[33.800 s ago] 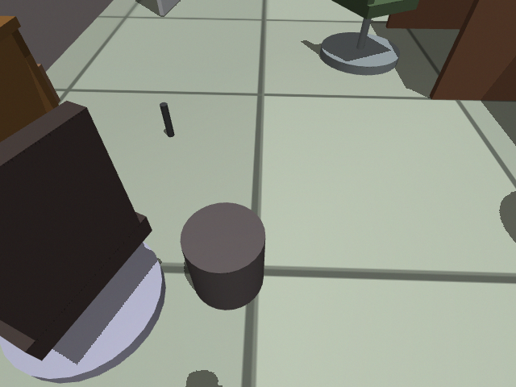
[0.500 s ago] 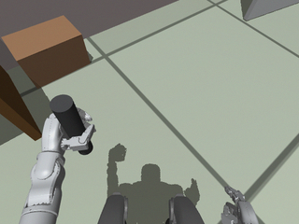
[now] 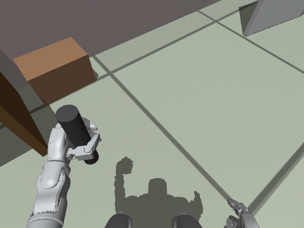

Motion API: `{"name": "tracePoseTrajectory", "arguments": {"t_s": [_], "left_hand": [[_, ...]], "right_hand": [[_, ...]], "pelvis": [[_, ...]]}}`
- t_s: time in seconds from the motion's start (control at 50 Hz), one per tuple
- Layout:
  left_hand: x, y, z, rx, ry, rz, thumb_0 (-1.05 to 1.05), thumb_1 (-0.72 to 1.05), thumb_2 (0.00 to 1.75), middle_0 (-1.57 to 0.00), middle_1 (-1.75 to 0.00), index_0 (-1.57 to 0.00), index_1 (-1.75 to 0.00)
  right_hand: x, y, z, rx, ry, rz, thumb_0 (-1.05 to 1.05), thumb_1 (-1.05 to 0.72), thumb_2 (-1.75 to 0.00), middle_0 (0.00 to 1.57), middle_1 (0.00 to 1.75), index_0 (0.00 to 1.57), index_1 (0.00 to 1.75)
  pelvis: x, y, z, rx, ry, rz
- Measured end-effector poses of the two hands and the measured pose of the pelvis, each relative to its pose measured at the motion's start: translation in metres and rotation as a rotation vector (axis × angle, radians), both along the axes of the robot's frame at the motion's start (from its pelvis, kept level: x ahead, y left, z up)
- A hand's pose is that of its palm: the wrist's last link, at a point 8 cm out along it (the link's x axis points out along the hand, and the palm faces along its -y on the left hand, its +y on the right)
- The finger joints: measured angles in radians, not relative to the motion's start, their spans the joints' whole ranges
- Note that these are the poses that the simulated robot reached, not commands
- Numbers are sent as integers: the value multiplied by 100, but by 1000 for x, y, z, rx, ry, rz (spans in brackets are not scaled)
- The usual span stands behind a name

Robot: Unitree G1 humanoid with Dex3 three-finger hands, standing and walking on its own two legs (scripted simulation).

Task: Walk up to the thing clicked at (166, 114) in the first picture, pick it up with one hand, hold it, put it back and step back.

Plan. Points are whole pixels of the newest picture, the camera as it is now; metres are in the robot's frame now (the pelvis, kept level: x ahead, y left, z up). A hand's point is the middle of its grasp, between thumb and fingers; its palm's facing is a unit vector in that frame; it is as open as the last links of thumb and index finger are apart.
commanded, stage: lift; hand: left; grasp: from the side
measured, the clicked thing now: (81, 139) +0.33 +0.18 +0.04
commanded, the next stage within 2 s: hold in 0.34 s
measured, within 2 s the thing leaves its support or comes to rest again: neither
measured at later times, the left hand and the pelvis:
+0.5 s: hand (88, 130) +0.34 +0.16 +0.07, palm faces +0.00 -1.00 +0.00, open 5.5 cm; pelvis +0.02 -0.01 +0.02, yaw +0 degrees
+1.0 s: hand (85, 129) +0.34 +0.16 +0.09, palm faces +0.01 -1.00 -0.01, open 5.5 cm; pelvis +0.01 -0.01 +0.03, yaw +0 degrees
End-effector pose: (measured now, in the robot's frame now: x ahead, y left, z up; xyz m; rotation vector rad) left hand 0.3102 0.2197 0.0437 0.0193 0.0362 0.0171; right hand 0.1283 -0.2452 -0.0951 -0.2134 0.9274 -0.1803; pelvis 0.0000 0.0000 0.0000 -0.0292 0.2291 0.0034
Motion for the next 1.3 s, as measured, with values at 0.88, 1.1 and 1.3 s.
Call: {"name": "tracePoseTrajectory", "arguments": {"t_s": [0.88, 1.1, 1.3], "left_hand": [[6, -5, 40, -8, -17, -9, 2, 14, 114, -100, -112, -101, -113], [4, -8, 49, -21, -26, -13, 2, 14, 114, -100, -112, -101, -113], [4, -8, 51, -16, -27, -1, 2, 14, 113, -100, -112, -100, -113]], "right_hand": [[9, -5, 29, 15, 10, -5, 1, -89, -90, 20, 30, 20, 30], [10, -6, 35, 15, -13, -8, 1, -89, -90, 20, 30, 20, 30], [11, -6, 37, 16, -13, -3, 1, -88, -90, 20, 30, 20, 30]], "pelvis": [[14, -5, 31, 12, -98, -2], [13, -6, 35, 15, -119, -3], [13, -6, 38, 16, -125, -3]]}}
